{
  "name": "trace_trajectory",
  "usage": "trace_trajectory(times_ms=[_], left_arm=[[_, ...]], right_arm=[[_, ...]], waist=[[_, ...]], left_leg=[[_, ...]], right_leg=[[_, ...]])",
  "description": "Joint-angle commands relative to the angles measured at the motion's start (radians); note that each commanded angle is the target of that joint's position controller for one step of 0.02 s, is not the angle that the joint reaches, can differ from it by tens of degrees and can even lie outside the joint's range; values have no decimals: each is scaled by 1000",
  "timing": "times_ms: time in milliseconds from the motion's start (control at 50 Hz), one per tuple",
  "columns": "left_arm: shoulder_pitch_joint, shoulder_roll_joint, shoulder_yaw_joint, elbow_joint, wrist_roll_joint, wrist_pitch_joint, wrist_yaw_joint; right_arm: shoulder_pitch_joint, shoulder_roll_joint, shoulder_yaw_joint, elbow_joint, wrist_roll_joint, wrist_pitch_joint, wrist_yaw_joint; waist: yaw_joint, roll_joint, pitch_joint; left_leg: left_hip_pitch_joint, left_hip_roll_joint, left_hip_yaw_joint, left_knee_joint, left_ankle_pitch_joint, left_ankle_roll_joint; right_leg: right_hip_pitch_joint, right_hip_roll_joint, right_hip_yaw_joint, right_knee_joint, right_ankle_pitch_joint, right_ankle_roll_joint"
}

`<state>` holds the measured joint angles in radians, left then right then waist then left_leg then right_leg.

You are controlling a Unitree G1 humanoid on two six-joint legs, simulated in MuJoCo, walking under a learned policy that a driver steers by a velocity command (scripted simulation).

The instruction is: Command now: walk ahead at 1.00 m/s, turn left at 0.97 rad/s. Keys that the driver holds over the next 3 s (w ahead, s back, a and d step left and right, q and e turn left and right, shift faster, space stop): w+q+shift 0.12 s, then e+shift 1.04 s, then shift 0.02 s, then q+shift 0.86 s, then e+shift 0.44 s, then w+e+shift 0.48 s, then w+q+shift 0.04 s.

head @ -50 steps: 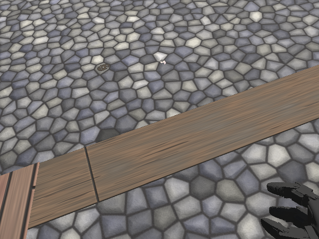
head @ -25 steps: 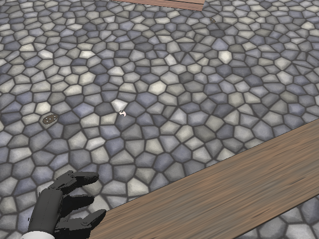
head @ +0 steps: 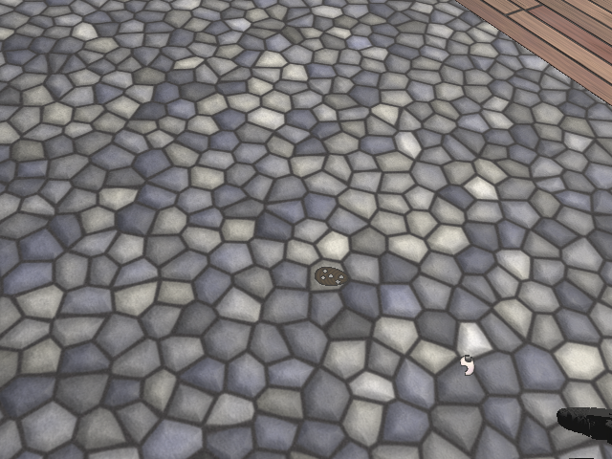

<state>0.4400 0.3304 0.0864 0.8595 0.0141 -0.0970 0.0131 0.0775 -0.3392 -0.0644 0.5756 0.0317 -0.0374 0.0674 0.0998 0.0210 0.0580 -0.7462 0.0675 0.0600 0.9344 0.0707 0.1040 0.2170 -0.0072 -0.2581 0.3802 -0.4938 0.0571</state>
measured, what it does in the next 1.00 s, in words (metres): goes down, turning right: left foot, then right foot 0.15 m lower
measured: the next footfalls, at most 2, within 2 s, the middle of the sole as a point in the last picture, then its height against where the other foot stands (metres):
left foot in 0.02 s outside the picture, level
right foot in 0.44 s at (349, 433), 0.15 m lower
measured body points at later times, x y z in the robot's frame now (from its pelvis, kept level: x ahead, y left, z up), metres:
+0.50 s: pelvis +0.41 -0.02 -0.13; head +0.44 -0.02 +0.32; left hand +0.53 +0.24 -0.24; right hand +0.52 -0.28 -0.25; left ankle +0.23 +0.07 -0.63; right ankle +0.55 -0.07 -0.85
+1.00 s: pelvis +0.58 +0.02 -0.12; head +0.61 +0.02 +0.33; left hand +0.80 +0.27 -0.21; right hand +0.70 -0.31 -0.17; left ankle +0.69 +0.10 -0.85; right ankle +0.55 -0.07 -0.84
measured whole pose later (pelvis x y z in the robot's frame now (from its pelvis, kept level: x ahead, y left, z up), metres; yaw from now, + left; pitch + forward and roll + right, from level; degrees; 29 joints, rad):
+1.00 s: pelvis +0.58 +0.02 -0.12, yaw -23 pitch +2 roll +1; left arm 0.26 0.35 0.10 0.61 -0.04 0.07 0.05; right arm 0.01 -0.29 -0.08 0.66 -0.02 -0.05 -0.02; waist 0.05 -0.04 0.02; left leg -0.35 -0.10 -0.17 0.45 -0.10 0.00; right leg -0.33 0.27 0.42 0.73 -0.46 -0.03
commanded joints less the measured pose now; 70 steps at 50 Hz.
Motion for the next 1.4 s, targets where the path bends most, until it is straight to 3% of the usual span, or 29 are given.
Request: trace_trajectory(times_ms=[20,40,60,80,100,120,160,200,240,340,380,420,440,460,480,500,520,540,580,640,740,840,940,980,1020,1100,1180,1300,1400], left_arm=[[-388,241,43,-205,-41,-37,1],[-445,161,24,-199,-63,-62,-6],[-258,14,-22,-245,-54,-105,-36],[-194,39,-33,-298,-47,-115,-37],[-292,89,-20,-325,-73,-105,-30],[-306,102,-16,-311,-63,-85,-13],[-163,113,-12,-235,-45,-28,-15],[-199,84,-18,-235,-6,-25,-23],[-255,-8,-49,-221,38,-52,-65],[-467,-18,-65,-307,-16,-25,-95],[-363,3,-53,-271,-22,-19,-105],[-15,43,-18,-157,-23,-14,-109],[197,55,-1,-93,-13,-6,-101],[190,96,-5,-90,9,1,-94],[86,200,24,-143,31,0,-75],[-33,212,39,-214,26,20,-63],[-145,203,38,-236,1,35,-45],[-215,114,4,-271,-5,45,-27],[-242,103,-7,-271,-15,53,-4],[-177,113,4,-235,-43,84,20],[-147,145,38,-249,-59,145,65],[-138,127,51,-279,-45,155,63],[-197,100,38,-322,-53,154,41],[-68,47,16,-317,-56,155,26],[-97,219,61,-314,-49,150,9],[-92,153,46,-295,-45,174,10],[-172,107,27,-331,-43,163,14],[-179,5,-19,-286,0,141,21],[-165,103,11,-261,-10,127,22]], right_arm=[[666,-245,-125,128,18,19,-19],[722,-256,-134,153,19,32,-37],[528,-224,-73,111,8,11,-22],[383,-156,-40,18,6,-5,-8],[332,-154,-50,1,-15,-27,1],[275,-151,-51,-9,-30,-49,7],[142,-114,-37,-21,-27,-65,-5],[134,-123,-36,7,-35,-62,-48],[212,-28,-2,80,-28,-55,-122],[357,-4,12,175,-17,-33,-127],[356,21,21,191,-19,-20,-138],[249,18,24,178,-22,-7,-132],[218,-1,16,179,-35,-17,-109],[285,82,22,128,-76,-26,-91],[413,50,43,59,-20,-44,-80],[357,-3,48,41,-29,-46,-81],[280,-44,43,11,-17,-40,-91],[212,-88,19,28,-41,-20,-115],[157,-78,13,12,-50,28,-130],[42,17,19,-14,-79,21,-137],[-54,-1,-4,-7,-40,18,-110],[-164,-17,-21,-14,-40,-18,-95],[-71,-49,-49,34,-22,-40,-84],[-33,-105,-52,7,-61,-7,-90],[-50,-55,-51,7,-62,-2,-83],[-110,-41,-34,-10,-53,29,-102],[-32,-54,-37,23,-57,33,-103],[-25,-41,-17,79,-34,30,-45],[74,-120,-29,119,8,30,-38]], waist=[[-495,-120,-214],[-542,122,-124],[-281,407,-51],[-145,326,-166],[-122,117,-71],[-80,-71,-42],[13,-125,9],[-12,-122,26],[-74,-53,-25],[-212,-14,-12],[-175,7,-24],[-11,31,-101],[89,-92,-180],[-16,-292,-151],[-91,-358,-338],[-65,-182,-456],[-98,-67,-486],[-117,154,-404],[-160,44,-197],[-116,-12,-198],[-68,-139,-197],[-39,-176,-126],[-99,-108,-129],[-51,162,-241],[-62,150,-189],[-58,87,-73],[-113,101,-111],[-100,94,-145],[-86,120,-133]], left_leg=[[1078,-137,76,105,-119,108],[1167,-86,-24,-105,-65,185],[1069,-30,-330,-276,-88,282],[903,76,-665,-432,-215,362],[728,131,-833,-622,-405,358],[577,136,-881,-639,-531,328],[343,159,-778,-461,-270,303],[170,55,-511,-396,-80,214],[3,-127,-198,-338,-352,104],[336,-52,-133,-136,-398,34],[484,-29,-124,22,-305,9],[523,-26,-65,322,-123,-21],[371,-109,32,692,-240,-69],[-99,-200,24,1020,-883,-135],[-297,-194,-167,1113,-824,-182],[-303,-148,-226,1105,-754,-176],[-333,-109,-247,1040,-642,-162],[-232,-75,-270,783,-415,-130],[-88,-61,-282,494,-393,-172],[107,-130,-206,94,-324,-206],[77,-166,-282,-147,-200,-192],[134,-173,-313,-274,-251,-173],[558,-115,-283,-611,-101,-126],[854,233,-543,-543,211,82],[694,263,-563,-594,49,151],[532,132,-309,-644,-132,87],[631,154,-232,-670,-74,122],[559,119,-211,-655,-81,129],[486,87,-311,-534,16,52]], right_leg=[[-701,-183,64,658,1498,-102],[-901,17,64,1246,555,-49],[-1141,63,242,1439,-119,-74],[-1084,55,400,1321,-134,-114],[-1084,57,391,1189,-30,-115],[-1016,23,419,1067,38,-113],[-929,-56,421,925,9,-68],[-816,-79,346,692,315,-68],[-530,-26,254,356,1004,-86],[-647,14,312,80,1125,-73],[-679,-3,317,-2,1134,-49],[-493,-13,276,-102,1127,-54],[-201,-38,291,-84,1233,-115],[90,-89,452,210,1619,-147],[316,-293,895,225,1536,-361],[302,-340,978,151,1278,-430],[212,-351,1068,62,732,-469],[-47,-304,1056,-55,414,-365],[-423,-206,963,-69,553,-322],[-541,-18,753,-21,741,-257],[-369,0,850,-24,399,-109],[-321,-1,946,-2,371,-167],[-502,96,939,134,244,-140],[-767,249,649,477,-236,-64],[-807,123,548,708,-80,9],[-850,48,402,855,120,36],[-898,-42,337,779,169,67],[-602,-33,331,384,132,37],[-299,-7,320,-34,363,-46]])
